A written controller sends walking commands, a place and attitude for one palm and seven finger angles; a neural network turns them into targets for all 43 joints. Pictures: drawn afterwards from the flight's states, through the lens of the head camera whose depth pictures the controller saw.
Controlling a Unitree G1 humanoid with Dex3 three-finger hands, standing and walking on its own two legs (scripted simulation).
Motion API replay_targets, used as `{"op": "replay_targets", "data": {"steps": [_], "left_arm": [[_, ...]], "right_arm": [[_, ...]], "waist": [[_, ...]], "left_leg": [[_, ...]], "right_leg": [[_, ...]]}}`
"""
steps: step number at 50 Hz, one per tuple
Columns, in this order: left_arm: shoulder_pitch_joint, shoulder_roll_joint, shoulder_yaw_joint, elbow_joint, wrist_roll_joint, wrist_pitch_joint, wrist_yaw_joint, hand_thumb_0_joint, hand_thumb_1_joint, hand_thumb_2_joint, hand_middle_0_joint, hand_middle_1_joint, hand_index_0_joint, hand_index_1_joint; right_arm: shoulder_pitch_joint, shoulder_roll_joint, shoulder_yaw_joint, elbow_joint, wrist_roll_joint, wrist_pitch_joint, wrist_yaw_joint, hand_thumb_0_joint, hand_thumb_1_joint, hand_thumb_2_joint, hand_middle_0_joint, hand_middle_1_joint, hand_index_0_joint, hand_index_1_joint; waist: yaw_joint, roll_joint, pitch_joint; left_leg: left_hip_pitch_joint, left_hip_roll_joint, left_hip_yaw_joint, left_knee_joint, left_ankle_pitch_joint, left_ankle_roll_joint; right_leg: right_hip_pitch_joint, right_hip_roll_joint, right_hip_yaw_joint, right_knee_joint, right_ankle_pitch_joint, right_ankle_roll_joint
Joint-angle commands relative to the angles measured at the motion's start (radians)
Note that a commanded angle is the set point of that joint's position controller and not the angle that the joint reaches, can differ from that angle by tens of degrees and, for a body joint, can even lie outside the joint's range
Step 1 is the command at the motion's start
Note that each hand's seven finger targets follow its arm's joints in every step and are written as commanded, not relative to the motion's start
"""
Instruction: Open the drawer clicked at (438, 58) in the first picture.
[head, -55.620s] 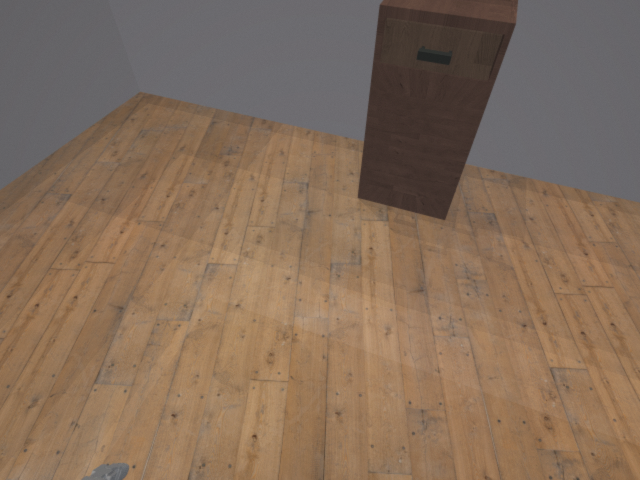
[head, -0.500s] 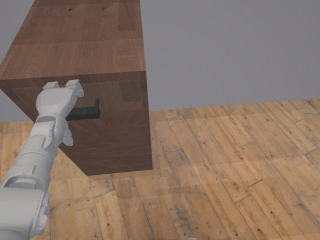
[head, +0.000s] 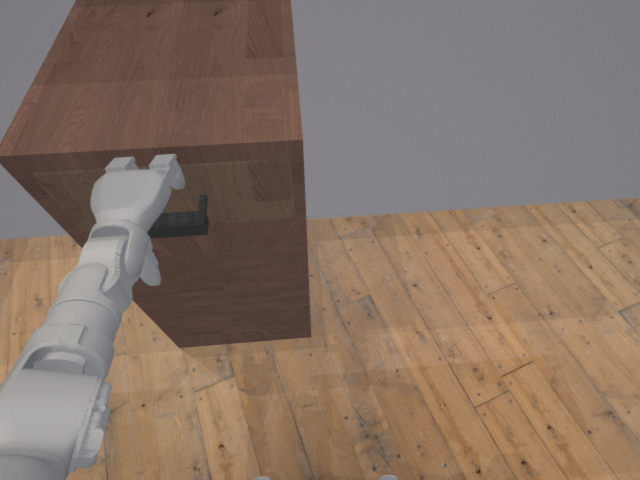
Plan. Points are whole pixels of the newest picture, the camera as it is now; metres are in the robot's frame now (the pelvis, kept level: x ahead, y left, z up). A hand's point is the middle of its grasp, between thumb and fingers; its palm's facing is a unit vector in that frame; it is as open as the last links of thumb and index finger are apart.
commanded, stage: re-aim the fingers above the handle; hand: left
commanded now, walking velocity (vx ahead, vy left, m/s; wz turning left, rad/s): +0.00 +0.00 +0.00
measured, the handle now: (173, 213) +0.50 +0.23 -0.02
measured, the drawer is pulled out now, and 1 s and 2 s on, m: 0.00 0.00 0.00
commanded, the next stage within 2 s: lower the fingers behind the handle in 0.72 s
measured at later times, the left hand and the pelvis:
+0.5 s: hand (149, 224) +0.43 +0.23 +0.04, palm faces -0.03 -0.02 -1.00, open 13.8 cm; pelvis +0.00 -0.01 +0.00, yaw +1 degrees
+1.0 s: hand (144, 227) +0.44 +0.25 +0.02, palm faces -0.08 -0.03 -1.00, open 13.8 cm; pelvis +0.00 -0.01 +0.00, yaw +0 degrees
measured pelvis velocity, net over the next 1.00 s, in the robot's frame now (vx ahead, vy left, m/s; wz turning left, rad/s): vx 0.00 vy -0.01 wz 0.00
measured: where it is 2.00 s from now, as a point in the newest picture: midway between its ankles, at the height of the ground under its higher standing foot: outside the picture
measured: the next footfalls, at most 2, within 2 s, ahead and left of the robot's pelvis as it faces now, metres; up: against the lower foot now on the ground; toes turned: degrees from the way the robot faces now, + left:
none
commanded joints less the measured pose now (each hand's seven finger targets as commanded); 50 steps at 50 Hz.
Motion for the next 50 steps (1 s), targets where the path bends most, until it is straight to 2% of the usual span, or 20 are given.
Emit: {"op": "replay_targets", "data": {"steps": [1,5,7,11,12,14,16,21,25,27,28,30,33,35,39,41,43,46,48,50], "left_arm": [[-0.407,0.298,0.121,-0.19,-0.005,0.012,0.058,0.0,-0.5,0.3,-0.3,-1.2,-0.3,-1.2],[-0.333,0.308,0.136,-0.205,-0.006,0.027,0.049,0.0,-0.5,0.3,-0.3,-1.2,-0.3,-1.2],[-0.27,0.323,0.157,-0.211,-0.014,0.031,0.04,0.0,-0.5,0.3,-0.3,-1.2,-0.3,-1.2],[-0.272,0.296,0.127,-0.211,-0.024,0.023,0.023,0.0,-0.5,0.3,-0.3,-1.2,-0.3,-1.2],[-0.304,0.313,0.131,-0.254,-0.016,0.01,0.022,0.0,-0.5,0.3,-0.3,-1.2,-0.3,-1.2],[-0.337,0.263,0.089,-0.279,-0.024,-0.007,0.019,0.0,-0.5,0.3,-0.3,-1.2,-0.3,-1.2],[-0.343,0.269,0.093,-0.281,-0.022,-0.024,0.023,0.0,-0.5,0.3,-0.3,-1.2,-0.3,-1.2],[-0.389,0.23,0.054,-0.225,-0.016,-0.017,0.047,0.0,-0.5,0.3,-0.3,-1.2,-0.3,-1.2],[-0.425,0.291,0.096,-0.183,-0.002,0.013,0.059,0.0,-0.5,0.3,-0.3,-1.2,-0.3,-1.2],[-0.431,0.265,0.072,-0.174,-0.003,0.026,0.054,0.0,-0.5,0.3,-0.3,-1.2,-0.3,-1.2],[-0.408,0.267,0.08,-0.156,-0.007,0.032,0.051,0.0,-0.5,0.3,-0.3,-1.2,-0.3,-1.2],[-0.382,0.324,0.126,-0.139,-0.001,0.031,0.042,0.0,-0.5,0.3,-0.3,-1.2,-0.3,-1.2],[-0.356,0.305,0.109,-0.125,-0.008,0.029,0.029,0.0,-0.5,0.3,-0.3,-1.2,-0.3,-1.2],[-0.36,0.345,0.14,-0.15,-0.005,0.011,0.022,0.0,-0.5,0.3,-0.3,-1.2,-0.3,-1.2],[-0.355,0.333,0.134,-0.15,-0.013,-0.011,0.018,0.0,-0.5,0.3,-0.3,-1.2,-0.3,-1.2],[-0.361,0.355,0.15,-0.176,-0.01,-0.03,0.025,0.0,-0.5,0.3,-0.3,-1.2,-0.3,-1.2],[-0.344,0.3,0.115,-0.162,-0.011,-0.035,0.031,0.0,-0.5,0.3,-0.3,-1.2,-0.3,-1.2],[-0.34,0.305,0.119,-0.143,-0.012,-0.041,0.037,0.0,-0.5,0.3,-0.3,-1.2,-0.3,-1.2],[-0.377,0.291,0.108,-0.186,-0.006,-0.051,0.048,0.0,-0.5,0.3,-0.3,-1.2,-0.3,-1.2],[-0.358,0.31,0.13,-0.167,-0.003,-0.051,0.058,0.0,-0.5,0.3,-0.3,-1.2,-0.3,-1.2]], "right_arm": [[0.094,-0.162,-0.056,-0.07,-0.008,-0.018,-0.015,0.0,-0.9,-0.9,0.2,0.3,0.2,0.3],[0.083,-0.16,-0.054,-0.087,-0.003,-0.012,-0.007,0.0,-0.9,-0.9,0.2,0.3,0.2,0.3],[0.071,-0.161,-0.055,-0.096,-0.001,-0.009,-0.008,0.0,-0.9,-0.9,0.2,0.3,0.2,0.3],[0.062,-0.168,-0.059,-0.092,0.004,-0.01,-0.018,0.0,-0.9,-0.9,0.2,0.3,0.2,0.3],[0.06,-0.165,-0.057,-0.097,0.007,-0.01,-0.021,0.0,-0.9,-0.9,0.2,0.3,0.2,0.3],[0.061,-0.16,-0.06,-0.093,0.003,-0.016,-0.025,0.0,-0.9,-0.9,0.2,0.3,0.2,0.3],[0.064,-0.159,-0.064,-0.085,0.003,-0.019,-0.028,0.0,-0.9,-0.9,0.2,0.3,0.2,0.3],[0.066,-0.156,-0.061,-0.068,0.004,-0.025,-0.026,0.0,-0.9,-0.9,0.2,0.3,0.2,0.3],[0.073,-0.159,-0.054,-0.067,0.003,-0.023,-0.023,0.0,-0.9,-0.9,0.2,0.3,0.2,0.3],[0.064,-0.158,-0.05,-0.075,0.005,-0.024,-0.022,0.0,-0.9,-0.9,0.2,0.3,0.2,0.3],[0.067,-0.159,-0.051,-0.075,0.002,-0.025,-0.021,0.0,-0.9,-0.9,0.2,0.3,0.2,0.3],[0.067,-0.161,-0.048,-0.081,0.001,-0.02,-0.024,0.0,-0.9,-0.9,0.2,0.3,0.2,0.3],[0.066,-0.164,-0.046,-0.089,0.003,-0.02,-0.026,0.0,-0.9,-0.9,0.2,0.3,0.2,0.3],[0.068,-0.166,-0.048,-0.092,0.005,-0.017,-0.028,0.0,-0.9,-0.9,0.2,0.3,0.2,0.3],[0.077,-0.167,-0.052,-0.082,0.003,-0.02,-0.031,0.0,-0.9,-0.9,0.2,0.3,0.2,0.3],[0.086,-0.167,-0.058,-0.077,0.002,-0.021,-0.033,0.0,-0.9,-0.9,0.2,0.3,0.2,0.3],[0.094,-0.162,-0.062,-0.069,0.002,-0.024,-0.03,0.0,-0.9,-0.9,0.2,0.3,0.2,0.3],[0.104,-0.168,-0.064,-0.059,0.001,-0.021,-0.027,0.0,-0.9,-0.9,0.2,0.3,0.2,0.3],[0.111,-0.164,-0.069,-0.053,-0.004,-0.023,-0.023,0.0,-0.9,-0.9,0.2,0.3,0.2,0.3],[0.116,-0.165,-0.067,-0.05,-0.005,-0.017,-0.02,0.0,-0.9,-0.9,0.2,0.3,0.2,0.3]], "waist": [[-0.002,0.044,-0.406],[0.022,0.045,-0.441],[0.031,0.012,-0.413],[0.003,-0.034,-0.345],[0.005,-0.012,-0.374],[-0.017,0.001,-0.359],[-0.014,0.039,-0.357],[-0.032,0.03,-0.317],[-0.019,0.007,-0.383],[-0.017,0.034,-0.364],[-0.014,0.014,-0.365],[0.0,-0.001,-0.401],[0.0,-0.018,-0.36],[0.005,-0.021,-0.39],[-0.011,-0.036,-0.353],[-0.004,-0.002,-0.381],[-0.018,-0.004,-0.369],[-0.021,-0.006,-0.364],[-0.02,0.036,-0.404],[-0.019,0.026,-0.419]], "left_leg": [[0.273,-0.035,-0.011,-0.055,0.466,0.017],[0.271,-0.033,0.0,-0.058,0.531,0.018],[0.246,-0.035,0.009,-0.064,0.52,0.021],[0.226,-0.038,0.015,-0.075,0.443,0.028],[0.241,-0.041,0.013,-0.078,0.444,0.029],[0.264,-0.041,0.012,-0.074,0.438,0.031],[0.281,-0.045,0.005,-0.07,0.428,0.028],[0.267,-0.047,-0.004,-0.072,0.366,0.024],[0.248,-0.051,-0.001,-0.072,0.372,0.024],[0.243,-0.05,0.003,-0.075,0.37,0.022],[0.239,-0.05,0.005,-0.073,0.376,0.024],[0.223,-0.052,0.012,-0.069,0.399,0.026],[0.197,-0.05,0.017,-0.074,0.383,0.026],[0.196,-0.049,0.019,-0.07,0.39,0.028],[0.182,-0.048,0.018,-0.066,0.371,0.031],[0.197,-0.05,0.016,-0.057,0.39,0.031],[0.206,-0.049,0.015,-0.048,0.397,0.03],[0.194,-0.048,0.01,-0.039,0.393,0.027],[0.224,-0.047,0.006,-0.031,0.425,0.026],[0.218,-0.046,0.002,-0.019,0.442,0.025]], "right_leg": [[0.17,0.068,-0.021,-0.043,0.367,-0.054],[0.224,0.067,-0.017,-0.038,0.438,-0.051],[0.254,0.065,-0.015,-0.045,0.464,-0.048],[0.25,0.061,-0.01,-0.069,0.442,-0.042],[0.25,0.061,-0.005,-0.071,0.437,-0.041],[0.235,0.059,-0.004,-0.081,0.425,-0.043],[0.207,0.063,-0.007,-0.074,0.394,-0.047],[0.154,0.062,-0.012,-0.08,0.32,-0.048],[0.202,0.058,-0.003,-0.072,0.346,-0.044],[0.19,0.058,-0.006,-0.071,0.345,-0.046],[0.207,0.058,-0.009,-0.069,0.358,-0.047],[0.249,0.056,0.002,-0.063,0.405,-0.042],[0.247,0.054,-0.002,-0.065,0.405,-0.042],[0.262,0.053,0.008,-0.064,0.421,-0.037],[0.247,0.053,0.007,-0.073,0.407,-0.038],[0.239,0.057,0.008,-0.058,0.416,-0.04],[0.205,0.06,0.003,-0.059,0.41,-0.04],[0.185,0.062,0.001,-0.049,0.397,-0.042],[0.172,0.064,-0.001,-0.039,0.403,-0.045],[0.164,0.067,-0.001,-0.029,0.409,-0.043]]}}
